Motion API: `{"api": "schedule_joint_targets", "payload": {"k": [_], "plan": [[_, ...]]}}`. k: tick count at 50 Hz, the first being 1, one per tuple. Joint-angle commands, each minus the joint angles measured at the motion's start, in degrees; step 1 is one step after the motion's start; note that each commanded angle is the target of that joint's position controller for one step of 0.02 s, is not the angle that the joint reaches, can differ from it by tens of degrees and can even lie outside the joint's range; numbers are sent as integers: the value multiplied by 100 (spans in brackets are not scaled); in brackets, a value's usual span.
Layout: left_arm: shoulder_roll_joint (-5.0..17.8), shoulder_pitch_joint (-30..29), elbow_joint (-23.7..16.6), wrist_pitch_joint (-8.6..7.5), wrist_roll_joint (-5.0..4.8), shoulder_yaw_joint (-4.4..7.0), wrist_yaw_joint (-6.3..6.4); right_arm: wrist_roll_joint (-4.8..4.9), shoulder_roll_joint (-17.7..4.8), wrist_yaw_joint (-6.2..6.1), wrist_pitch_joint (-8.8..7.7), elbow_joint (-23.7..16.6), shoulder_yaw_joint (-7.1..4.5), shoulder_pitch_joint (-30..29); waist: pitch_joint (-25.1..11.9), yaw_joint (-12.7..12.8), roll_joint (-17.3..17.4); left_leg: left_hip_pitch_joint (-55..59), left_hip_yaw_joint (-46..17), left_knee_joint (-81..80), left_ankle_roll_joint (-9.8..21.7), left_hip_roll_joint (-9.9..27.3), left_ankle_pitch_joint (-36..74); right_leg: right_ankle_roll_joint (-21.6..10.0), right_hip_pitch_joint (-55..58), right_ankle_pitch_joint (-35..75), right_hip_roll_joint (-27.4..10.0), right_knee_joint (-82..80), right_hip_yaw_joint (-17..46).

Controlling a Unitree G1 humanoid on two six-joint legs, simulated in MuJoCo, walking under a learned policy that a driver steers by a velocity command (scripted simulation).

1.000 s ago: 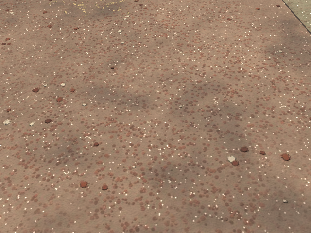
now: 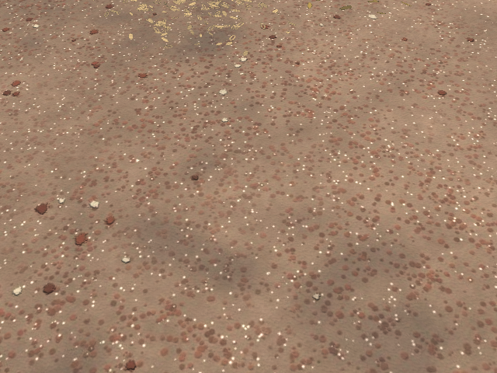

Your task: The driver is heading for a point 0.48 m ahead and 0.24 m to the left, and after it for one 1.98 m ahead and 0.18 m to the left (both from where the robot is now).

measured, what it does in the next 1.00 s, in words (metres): walks ahead, turning left: left foot, then right foot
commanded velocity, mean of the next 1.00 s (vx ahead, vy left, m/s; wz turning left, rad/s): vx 0.37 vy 0.00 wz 0.38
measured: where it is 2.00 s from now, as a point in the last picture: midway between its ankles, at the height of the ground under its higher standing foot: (215, 362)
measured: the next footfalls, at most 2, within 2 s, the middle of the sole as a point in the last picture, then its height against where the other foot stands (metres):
left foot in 0.34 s outside the picture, level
right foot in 0.78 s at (238, 317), level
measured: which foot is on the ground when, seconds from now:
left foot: up 0.00-0.32, down 0.34-0.82, up 0.84-1.00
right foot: down 0.00-0.34, up 0.36-0.76, down 0.78-1.00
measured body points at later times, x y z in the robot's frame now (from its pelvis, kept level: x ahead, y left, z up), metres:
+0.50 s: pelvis +0.26 +0.09 -0.01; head +0.30 +0.11 +0.44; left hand +0.32 +0.39 -0.12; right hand +0.44 -0.15 -0.12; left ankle +0.28 +0.16 -0.74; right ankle +0.27 -0.09 -0.65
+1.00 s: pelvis +0.48 +0.12 -0.01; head +0.52 +0.13 +0.43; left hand +0.51 +0.41 -0.13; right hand +0.70 -0.09 -0.13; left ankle +0.39 +0.24 -0.69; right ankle +0.61 +0.08 -0.74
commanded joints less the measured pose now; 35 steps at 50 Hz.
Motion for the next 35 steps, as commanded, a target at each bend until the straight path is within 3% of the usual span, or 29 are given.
{"api": "schedule_joint_targets", "payload": {"k": [1, 7, 10, 12, 14, 15, 16, 17, 18, 19, 20, 21, 22, 23, 25, 27, 29, 32, 35], "plan": [[705, -111, -230, -101, 19, 162, 74, -41, -37, 16, 102, -369, -51, 161, -36, -165, -651, -670, -361, -272, -32, 375, 623, -827, 422, 925, -1617, -1362, 994], [964, 171, -184, -10, -29, 248, 204, -102, 29, 227, 60, -785, 22, -923, 282, 117, -502, -694, 89, -2083, -75, 243, 1873, -695, 758, 1101, -1533, -1496, -4], [1071, 468, -117, 82, -103, 294, 215, -94, 26, 332, 64, -1038, 60, -1441, 460, 283, -462, -815, 327, -2582, 26, 165, 1670, -647, 1302, 1259, -1675, -1321, -241], [1153, 539, -99, 160, -161, 327, 206, -80, -38, 397, 72, -1191, 50, -1599, 474, 256, -531, -749, 504, -2785, 157, 54, 1229, -569, 1665, 1800, -1775, -1024, -374], [1333, 422, -157, 233, -209, 373, 214, -70, -228, 426, 87, -1257, -39, -1383, 188, 10, -723, -80, 843, -2846, 364, -299, 654, -454, 1824, 3655, -1784, -320, -551], [1414, 348, -188, 281, -232, 389, 218, -52, -402, 420, 94, -1189, -135, -920, -112, -278, -798, 577, 1014, -2886, 496, -560, 427, -382, 1800, 4566, -1728, 418, -642], [1429, 229, -230, 322, -262, 375, 218, -32, -675, 387, 93, -974, -301, -55, -560, -775, -712, 1807, 1105, -3297, 694, -857, 747, -217, 1457, 4773, -1522, 1579, -797], [1297, 264, -325, 298, -160, 315, 231, -33, -1194, 266, 136, -717, -535, 918, -1093, -1163, -240, 3607, 205, -3481, 996, -495, 809, 95, 95, 3287, -1298, 3308, -813], [352, 727, -665, 134, 67, 36, 151, -1, -1858, 220, 99, -715, -610, 802, -1457, -401, 1302, 5376, -3006, -3970, 2002, 984, 161, 444, -2519, -2135, -145, 5341, -299], [683, 200, -812, -149, -194, 47, 72, -111, -1498, 244, 23, -899, -464, 1096, -2221, -737, 709, 5725, -4602, -4967, 2264, 1437, -591, 340, -3214, -2549, 100, 6018, 1104], [922, -401, -971, -273, -413, 111, 31, -164, -1116, 263, -56, -832, -355, 935, -1431, -824, 372, 5339, -3816, -5093, 1934, 1314, -82, 176, -3775, -1984, -157, 5985, 1177], [889, -424, -942, -324, -336, 90, 58, -120, -884, 255, -104, -895, -285, 562, -1003, -582, 25, 4526, -3049, -5022, 1712, 1076, 402, 71, -3597, -1455, -423, 5517, 1188], [941, -362, -841, -305, -162, 137, 106, -110, -649, 247, -112, -1016, -211, 52, -689, -305, -188, 3610, -2421, -5045, 1541, 828, 951, 97, -3101, -1129, -628, 5009, 1204], [1017, -214, -815, -226, -101, 193, 113, -163, -511, 224, -123, -1131, -155, -235, -586, -83, -111, 2986, -2066, -5158, 1473, 671, 1388, 134, -2616, -922, -763, 4678, 1255], [914, -184, -879, -71, -54, 204, 110, -159, -579, 167, -143, -1168, -156, -261, -467, 59, -128, 2418, -1784, -5348, 1477, 533, 1861, 282, -2265, -758, -763, 4171, 1179], [760, -499, -1025, 7, 10, 159, 132, -131, -766, 84, -165, -1130, -201, -58, -305, 14, -162, 2132, -1467, -5438, 1461, 402, 2226, 444, -2315, -277, -662, 3514, 1067], [672, -948, -1197, 20, 34, 116, 138, -128, -869, 3, -127, -1107, -226, 61, -115, -89, -63, 1897, -1081, -5259, 1249, 142, 3077, 534, -2209, 413, -434, 2580, 961], [524, -1399, -1373, -3, -4, 44, 56, -100, -877, -59, 10, -1065, -246, 336, -232, -318, 216, 1696, -803, -4875, 857, -182, 3316, 478, -1553, 1509, 45, 1375, 782], [618, -1495, -1450, 5, -46, 47, -46, -102, -693, -107, 86, -995, -184, 532, -359, -418, 370, 2175, -1071, -4537, 715, 15, 2825, 365, -1435, 1824, 112, 844, 894]]}}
